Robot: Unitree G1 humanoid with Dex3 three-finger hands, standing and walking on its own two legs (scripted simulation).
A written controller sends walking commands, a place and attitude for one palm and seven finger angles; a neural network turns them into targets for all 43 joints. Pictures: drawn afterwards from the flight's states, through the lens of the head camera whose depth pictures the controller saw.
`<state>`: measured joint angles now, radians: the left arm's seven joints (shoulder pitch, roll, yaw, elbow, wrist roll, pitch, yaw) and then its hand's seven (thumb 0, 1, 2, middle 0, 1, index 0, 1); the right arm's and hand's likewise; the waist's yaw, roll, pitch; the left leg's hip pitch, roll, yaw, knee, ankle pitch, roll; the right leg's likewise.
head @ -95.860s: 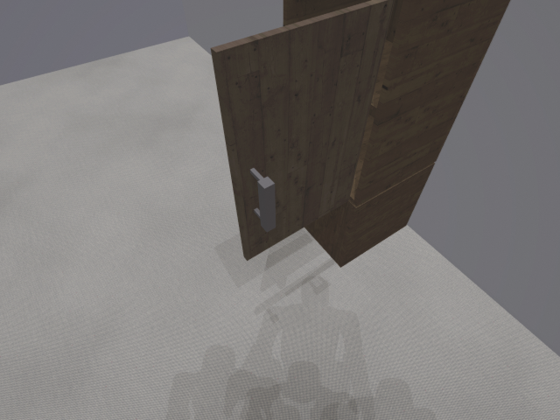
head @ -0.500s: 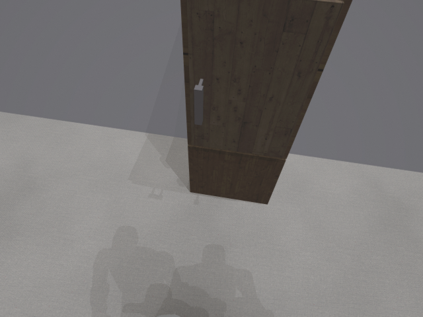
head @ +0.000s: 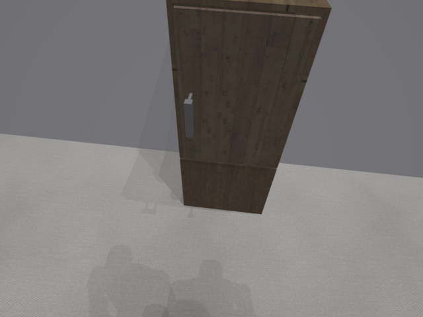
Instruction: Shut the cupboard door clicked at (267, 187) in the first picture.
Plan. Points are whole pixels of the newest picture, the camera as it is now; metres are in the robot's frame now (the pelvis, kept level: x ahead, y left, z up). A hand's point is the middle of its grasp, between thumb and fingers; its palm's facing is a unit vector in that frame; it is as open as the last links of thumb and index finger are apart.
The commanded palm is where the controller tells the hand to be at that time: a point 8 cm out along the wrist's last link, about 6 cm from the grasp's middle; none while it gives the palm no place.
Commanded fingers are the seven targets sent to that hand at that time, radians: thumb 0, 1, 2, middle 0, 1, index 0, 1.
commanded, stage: let the arm hang, fingers relaxed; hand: left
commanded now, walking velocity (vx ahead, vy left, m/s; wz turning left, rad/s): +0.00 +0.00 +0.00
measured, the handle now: (190, 115) +0.77 +0.11 -0.09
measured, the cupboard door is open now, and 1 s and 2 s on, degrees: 0 0 0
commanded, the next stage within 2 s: look to check the result in 0.06 s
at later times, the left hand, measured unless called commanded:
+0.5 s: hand out of the picture -0.04 +0.16 -0.17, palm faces +0.07 -0.98 -0.18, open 7.3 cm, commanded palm none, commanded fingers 0.00 0.90 0.90 -0.20 -0.30 -0.20 -0.30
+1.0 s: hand out of the picture -0.01 +0.15 -0.18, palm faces +0.06 -0.99 -0.16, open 7.3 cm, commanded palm none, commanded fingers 0.00 0.90 0.90 -0.20 -0.30 -0.20 -0.30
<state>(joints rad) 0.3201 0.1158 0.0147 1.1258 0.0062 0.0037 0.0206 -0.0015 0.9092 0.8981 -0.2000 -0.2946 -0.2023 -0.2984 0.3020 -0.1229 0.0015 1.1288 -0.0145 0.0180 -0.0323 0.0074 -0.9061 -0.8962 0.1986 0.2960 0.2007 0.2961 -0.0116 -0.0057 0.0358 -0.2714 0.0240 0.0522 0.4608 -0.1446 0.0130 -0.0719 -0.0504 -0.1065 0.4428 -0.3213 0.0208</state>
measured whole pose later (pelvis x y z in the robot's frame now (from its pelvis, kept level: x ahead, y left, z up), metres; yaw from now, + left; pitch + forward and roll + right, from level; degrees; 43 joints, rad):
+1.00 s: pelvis +0.02 -0.01 +0.00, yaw +0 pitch -2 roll +0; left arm 0.33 0.12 0.02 1.14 0.01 0.00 0.03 0.00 0.91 0.90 -0.20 -0.29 -0.20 -0.30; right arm 0.26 -0.14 0.00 1.13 -0.01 0.01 -0.04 0.01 -0.92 -0.90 0.20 0.30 0.20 0.30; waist 0.00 -0.01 0.06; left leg -0.25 0.04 0.05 0.46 -0.18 -0.01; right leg -0.02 -0.04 -0.11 0.40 -0.33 0.01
